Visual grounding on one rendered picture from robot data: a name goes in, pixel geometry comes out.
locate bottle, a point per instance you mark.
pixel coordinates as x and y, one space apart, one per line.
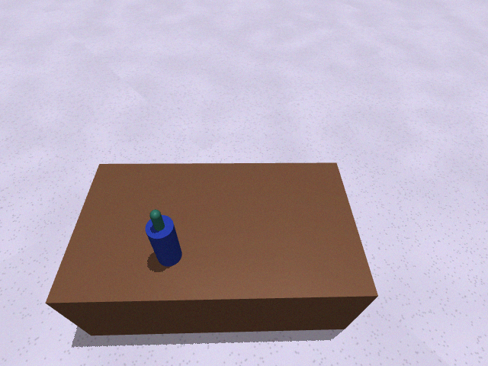
161 232

